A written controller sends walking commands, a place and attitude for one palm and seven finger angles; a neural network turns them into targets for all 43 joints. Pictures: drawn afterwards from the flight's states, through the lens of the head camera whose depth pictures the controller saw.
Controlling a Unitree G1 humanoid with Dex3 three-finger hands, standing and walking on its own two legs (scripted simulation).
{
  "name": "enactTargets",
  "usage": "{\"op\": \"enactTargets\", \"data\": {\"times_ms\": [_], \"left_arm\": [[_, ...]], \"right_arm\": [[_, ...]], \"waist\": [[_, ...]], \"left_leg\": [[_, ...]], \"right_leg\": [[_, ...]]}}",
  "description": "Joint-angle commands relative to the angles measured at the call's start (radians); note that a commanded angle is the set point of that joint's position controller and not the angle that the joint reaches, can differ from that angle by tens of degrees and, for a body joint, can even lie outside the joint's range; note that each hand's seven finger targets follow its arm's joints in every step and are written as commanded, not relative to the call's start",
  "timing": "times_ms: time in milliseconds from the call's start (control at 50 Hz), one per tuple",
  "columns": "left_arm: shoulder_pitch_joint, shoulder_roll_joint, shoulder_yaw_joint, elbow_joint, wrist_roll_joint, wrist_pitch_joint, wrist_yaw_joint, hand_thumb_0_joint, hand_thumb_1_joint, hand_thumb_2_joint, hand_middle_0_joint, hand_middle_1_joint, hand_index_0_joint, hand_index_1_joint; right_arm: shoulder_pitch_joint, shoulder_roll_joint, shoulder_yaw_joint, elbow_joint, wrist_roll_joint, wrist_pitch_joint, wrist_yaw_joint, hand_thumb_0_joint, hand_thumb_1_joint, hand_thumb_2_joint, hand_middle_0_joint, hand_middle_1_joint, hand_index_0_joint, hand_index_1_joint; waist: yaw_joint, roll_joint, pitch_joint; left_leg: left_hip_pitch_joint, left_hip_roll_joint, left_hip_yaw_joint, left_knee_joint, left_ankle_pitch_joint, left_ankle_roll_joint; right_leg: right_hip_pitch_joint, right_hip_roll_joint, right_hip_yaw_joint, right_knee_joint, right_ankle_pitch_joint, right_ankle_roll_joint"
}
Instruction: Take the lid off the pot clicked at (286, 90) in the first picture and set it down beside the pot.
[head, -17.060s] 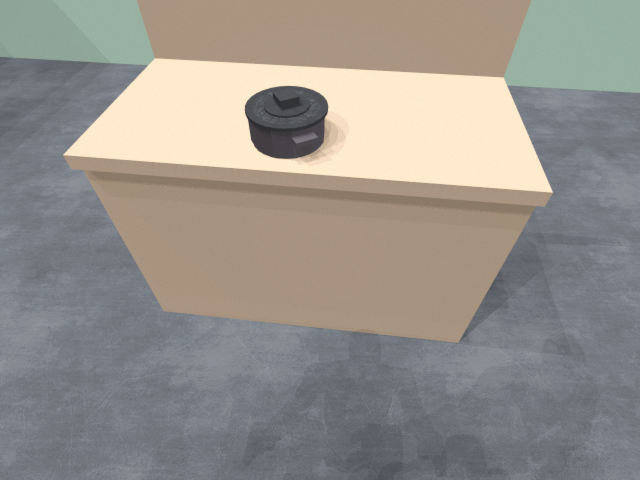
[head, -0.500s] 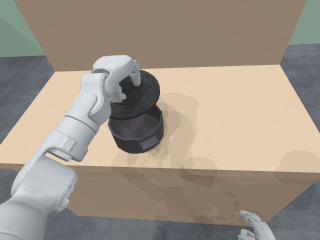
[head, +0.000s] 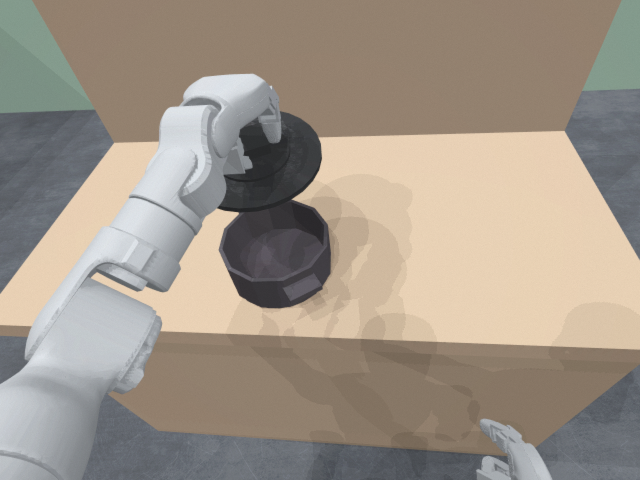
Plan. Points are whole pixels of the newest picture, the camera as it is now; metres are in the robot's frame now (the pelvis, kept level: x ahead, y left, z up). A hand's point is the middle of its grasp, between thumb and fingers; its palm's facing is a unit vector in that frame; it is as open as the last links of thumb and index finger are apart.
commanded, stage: lift the lid straight up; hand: left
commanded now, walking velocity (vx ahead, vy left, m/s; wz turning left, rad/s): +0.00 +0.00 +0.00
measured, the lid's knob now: (249, 142) +0.48 +0.10 +0.19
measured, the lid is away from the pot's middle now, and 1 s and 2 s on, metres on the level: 0.02 0.11 0.23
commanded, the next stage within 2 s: move the lid sideways beside the pot in 0.12 s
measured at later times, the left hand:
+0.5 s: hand (217, 150) +0.44 +0.13 +0.21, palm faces -0.19 -0.02 -0.98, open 7.7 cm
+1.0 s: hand (159, 155) +0.45 +0.21 +0.21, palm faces -0.23 -0.03 -0.97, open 7.6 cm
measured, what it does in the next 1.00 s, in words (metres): stands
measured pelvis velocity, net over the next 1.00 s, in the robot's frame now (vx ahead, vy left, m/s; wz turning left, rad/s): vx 0.00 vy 0.01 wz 0.00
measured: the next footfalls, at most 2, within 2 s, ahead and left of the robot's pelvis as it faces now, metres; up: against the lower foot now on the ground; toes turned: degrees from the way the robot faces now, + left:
none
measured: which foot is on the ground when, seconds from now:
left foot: down 0.00-1.00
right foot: down 0.00-1.00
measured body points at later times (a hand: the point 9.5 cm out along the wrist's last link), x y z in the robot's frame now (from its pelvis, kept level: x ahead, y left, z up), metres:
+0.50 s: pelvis +0.00 +0.00 +0.00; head +0.01 -0.04 +0.45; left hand +0.45 +0.13 +0.26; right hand +0.16 -0.23 -0.12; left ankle +0.03 +0.09 -0.74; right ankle -0.04 -0.12 -0.74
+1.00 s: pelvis +0.00 +0.01 +0.00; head +0.03 -0.02 +0.45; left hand +0.45 +0.21 +0.26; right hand +0.15 -0.24 -0.12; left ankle +0.03 +0.09 -0.74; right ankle -0.04 -0.12 -0.74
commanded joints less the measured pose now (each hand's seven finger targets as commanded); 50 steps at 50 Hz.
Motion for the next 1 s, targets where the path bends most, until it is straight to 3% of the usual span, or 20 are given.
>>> {"op": "enactTargets", "data": {"times_ms": [0,20,40,80,100,120,180,200,280,360,420,480,540,620,700,720,800,900,940,980], "left_arm": [[-0.619,0.206,0.140,-0.239,0.032,-0.006,0.049,0.000,0.591,1.067,-0.809,-0.937,-0.849,-0.960],[-0.621,0.181,0.126,-0.292,0.008,-0.016,0.052,0.000,0.591,1.067,-0.809,-0.937,-0.849,-0.960],[-0.648,0.223,0.154,-0.332,0.028,-0.020,0.056,0.000,0.591,1.067,-0.809,-0.937,-0.849,-0.960],[-0.644,0.255,0.179,-0.323,0.038,-0.015,0.062,0.000,0.591,1.067,-0.809,-0.937,-0.849,-0.960],[-0.644,0.280,0.200,-0.281,0.043,-0.008,0.067,0.000,0.591,1.067,-0.809,-0.937,-0.849,-0.960],[-0.616,0.261,0.194,-0.259,0.021,-0.010,0.073,0.000,0.591,1.067,-0.809,-0.937,-0.849,-0.960],[-0.620,0.233,0.176,-0.211,0.033,0.003,0.082,0.000,0.591,1.067,-0.809,-0.937,-0.849,-0.960],[-0.617,0.212,0.156,-0.197,0.034,0.006,0.082,0.000,0.591,1.067,-0.809,-0.937,-0.849,-0.960],[-0.598,0.306,0.225,-0.155,0.059,0.004,0.089,0.000,0.591,1.067,-0.809,-0.937,-0.849,-0.960],[-0.613,0.306,0.206,-0.162,0.074,-0.010,0.076,0.000,0.591,1.067,-0.809,-0.937,-0.849,-0.960],[-0.598,0.274,0.185,-0.208,0.043,-0.025,0.055,0.000,0.591,1.067,-0.809,-0.937,-0.849,-0.960],[-0.622,0.331,0.215,-0.211,0.049,-0.035,0.031,0.000,0.591,1.067,-0.809,-0.937,-0.849,-0.960],[-0.605,0.336,0.212,-0.247,0.041,-0.060,0.013,0.000,0.591,1.067,-0.809,-0.937,-0.849,-0.960],[-0.541,0.362,0.234,-0.184,0.026,-0.075,0.002,0.000,0.591,1.067,-0.809,-0.937,-0.849,-0.960],[-0.598,0.394,0.241,-0.208,0.047,-0.096,0.000,0.000,0.591,1.067,-0.809,-0.937,-0.849,-0.960],[-0.570,0.392,0.243,-0.229,0.029,-0.106,0.005,0.000,0.591,1.067,-0.809,-0.937,-0.849,-0.960],[-0.596,0.498,0.323,-0.272,0.057,-0.129,0.009,0.000,0.591,1.067,-0.809,-0.937,-0.849,-0.960],[-0.524,0.470,0.301,-0.155,0.048,-0.118,-0.008,0.000,0.591,1.067,-0.809,-0.937,-0.849,-0.960],[-0.544,0.511,0.325,-0.238,0.044,-0.137,-0.009,0.000,0.591,1.067,-0.809,-0.937,-0.849,-0.960],[-0.526,0.492,0.311,-0.237,0.050,-0.143,-0.017,0.000,0.591,1.067,-0.809,-0.937,-0.849,-0.960]], "right_arm": [[-0.139,-0.088,-0.030,-0.156,-0.001,-0.041,-0.003,0.000,-0.900,-0.900,0.200,0.300,0.200,0.300],[-0.141,-0.092,-0.036,-0.165,0.000,-0.041,0.002,0.000,-0.900,-0.900,0.200,0.300,0.200,0.300],[-0.141,-0.082,-0.035,-0.167,-0.003,-0.048,0.003,0.000,-0.900,-0.900,0.200,0.300,0.200,0.300],[-0.144,-0.082,-0.034,-0.165,-0.006,-0.049,0.005,0.000,-0.900,-0.900,0.200,0.300,0.200,0.300],[-0.142,-0.085,-0.031,-0.157,-0.007,-0.046,0.002,0.000,-0.900,-0.900,0.200,0.300,0.200,0.300],[-0.127,-0.096,-0.035,-0.148,-0.005,-0.038,0.002,0.000,-0.900,-0.900,0.200,0.300,0.200,0.300],[-0.148,-0.081,-0.025,-0.148,-0.003,-0.038,-0.001,0.000,-0.900,-0.900,0.200,0.300,0.200,0.300],[-0.152,-0.081,-0.023,-0.147,-0.003,-0.037,-0.004,0.000,-0.900,-0.900,0.200,0.300,0.200,0.300],[-0.150,-0.085,-0.015,-0.152,-0.009,-0.030,-0.018,0.000,-0.900,-0.900,0.200,0.300,0.200,0.300],[-0.152,-0.087,-0.017,-0.159,-0.006,-0.027,-0.026,0.000,-0.900,-0.900,0.200,0.300,0.200,0.300],[-0.141,-0.090,-0.028,-0.174,-0.003,-0.037,-0.028,0.000,-0.900,-0.900,0.200,0.300,0.200,0.300],[-0.131,-0.092,-0.025,-0.170,0.000,-0.043,-0.036,0.000,-0.900,-0.900,0.200,0.300,0.200,0.300],[-0.122,-0.094,-0.027,-0.174,0.001,-0.047,-0.036,0.000,-0.900,-0.900,0.200,0.300,0.200,0.300],[-0.090,-0.115,-0.036,-0.160,0.002,-0.038,-0.039,0.000,-0.900,-0.900,0.200,0.300,0.200,0.300],[-0.091,-0.110,-0.033,-0.163,0.003,-0.041,-0.043,0.000,-0.900,-0.900,0.200,0.300,0.200,0.300],[-0.079,-0.120,-0.040,-0.168,0.002,-0.041,-0.041,0.000,-0.900,-0.900,0.200,0.300,0.200,0.300],[-0.071,-0.118,-0.040,-0.170,-0.004,-0.045,-0.041,0.000,-0.900,-0.900,0.200,0.300,0.200,0.300],[-0.061,-0.126,-0.044,-0.160,0.005,-0.030,-0.040,0.000,-0.900,-0.900,0.200,0.300,0.200,0.300],[-0.059,-0.131,-0.047,-0.171,0.003,-0.029,-0.036,0.000,-0.900,-0.900,0.200,0.300,0.200,0.300],[-0.069,-0.127,-0.048,-0.177,0.003,-0.027,-0.037,0.000,-0.900,-0.900,0.200,0.300,0.200,0.300]], "waist": [[-0.006,-0.133,-0.414],[-0.011,-0.111,-0.449],[0.000,-0.113,-0.508],[0.007,-0.114,-0.512],[0.009,-0.126,-0.483],[-0.001,-0.142,-0.458],[0.008,-0.177,-0.402],[0.007,-0.175,-0.399],[0.022,-0.182,-0.433],[0.009,-0.150,-0.439],[-0.008,-0.150,-0.454],[-0.006,-0.148,-0.436],[-0.009,-0.123,-0.439],[-0.019,-0.140,-0.356],[-0.013,-0.097,-0.384],[-0.020,-0.095,-0.408],[-0.004,-0.066,-0.484],[-0.015,-0.104,-0.381],[-0.008,-0.086,-0.449],[-0.013,-0.066,-0.456]], "left_leg": [[0.313,-0.003,-0.076,0.009,0.296,0.026],[0.338,-0.003,-0.085,0.022,0.334,0.028],[0.371,0.001,-0.088,0.019,0.372,0.026],[0.366,0.001,-0.091,0.024,0.383,0.026],[0.339,0.000,-0.083,0.015,0.351,0.026],[0.321,0.000,-0.085,0.014,0.344,0.025],[0.285,0.005,-0.073,-0.005,0.285,0.023],[0.282,0.003,-0.071,-0.007,0.275,0.022],[0.256,0.002,-0.061,-0.017,0.244,0.025],[0.266,0.003,-0.061,-0.007,0.242,0.028],[0.303,-0.002,-0.068,0.012,0.270,0.037],[0.298,-0.005,-0.065,0.001,0.236,0.038],[0.319,-0.004,-0.074,0.005,0.282,0.038],[0.289,-0.004,-0.079,0.004,0.249,0.040],[0.306,-0.004,-0.077,-0.002,0.238,0.036],[0.322,-0.001,-0.084,0.009,0.273,0.038],[0.353,0.001,-0.086,0.014,0.344,0.037],[0.298,0.004,-0.080,0.005,0.279,0.035],[0.331,0.004,-0.084,0.007,0.326,0.036],[0.360,0.008,-0.090,0.022,0.383,0.036]], "right_leg": [[-0.011,0.049,0.020,-0.024,0.409,-0.050],[0.000,0.045,0.019,-0.019,0.428,-0.053],[0.022,0.049,0.025,-0.013,0.442,-0.050],[0.033,0.051,0.026,-0.012,0.458,-0.052],[0.034,0.050,0.027,-0.019,0.448,-0.053],[0.034,0.047,0.022,-0.023,0.446,-0.054],[0.007,0.050,0.019,-0.028,0.401,-0.051],[0.001,0.049,0.018,-0.029,0.390,-0.051],[0.049,0.040,0.033,-0.033,0.382,-0.047],[0.039,0.039,0.037,-0.037,0.381,-0.047],[0.027,0.037,0.036,-0.041,0.401,-0.046],[0.023,0.040,0.039,-0.046,0.385,-0.041],[0.019,0.042,0.034,-0.044,0.399,-0.043],[-0.009,0.043,0.024,-0.064,0.372,-0.047],[-0.013,0.048,0.025,-0.060,0.349,-0.048],[-0.005,0.045,0.025,-0.059,0.369,-0.051],[0.035,0.047,0.033,-0.051,0.425,-0.051],[-0.016,0.050,0.018,-0.067,0.370,-0.048],[0.018,0.049,0.027,-0.062,0.397,-0.047],[-0.009,0.048,0.024,-0.057,0.407,-0.048]]}}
